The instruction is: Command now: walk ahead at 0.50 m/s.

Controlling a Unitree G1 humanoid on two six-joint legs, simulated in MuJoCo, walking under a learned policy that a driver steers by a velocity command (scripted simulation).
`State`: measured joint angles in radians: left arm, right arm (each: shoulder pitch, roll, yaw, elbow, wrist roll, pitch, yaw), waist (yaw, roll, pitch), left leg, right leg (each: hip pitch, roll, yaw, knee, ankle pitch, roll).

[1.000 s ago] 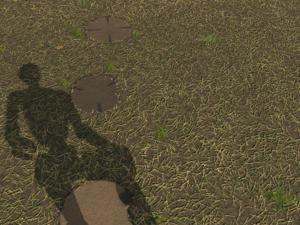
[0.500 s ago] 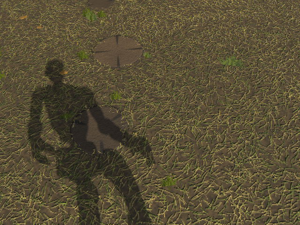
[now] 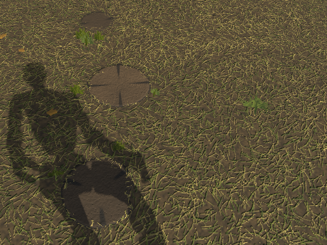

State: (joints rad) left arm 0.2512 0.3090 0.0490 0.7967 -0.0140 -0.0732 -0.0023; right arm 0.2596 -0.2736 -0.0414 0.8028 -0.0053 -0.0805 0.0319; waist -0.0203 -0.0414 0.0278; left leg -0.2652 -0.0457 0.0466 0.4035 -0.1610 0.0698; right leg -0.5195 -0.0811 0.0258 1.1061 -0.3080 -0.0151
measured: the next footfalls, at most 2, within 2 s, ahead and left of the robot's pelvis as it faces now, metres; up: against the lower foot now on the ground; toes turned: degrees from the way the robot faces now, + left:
right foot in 0.36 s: +0.38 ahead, -0.15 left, +0.00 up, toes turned -2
left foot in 0.90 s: +0.65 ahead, +0.12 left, +0.00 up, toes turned +15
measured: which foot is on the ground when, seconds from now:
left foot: down 0.00-0.38, up 0.40-0.88, down 0.90-1.00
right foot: up 0.00-0.34, down 0.36-0.92, up 0.94-1.00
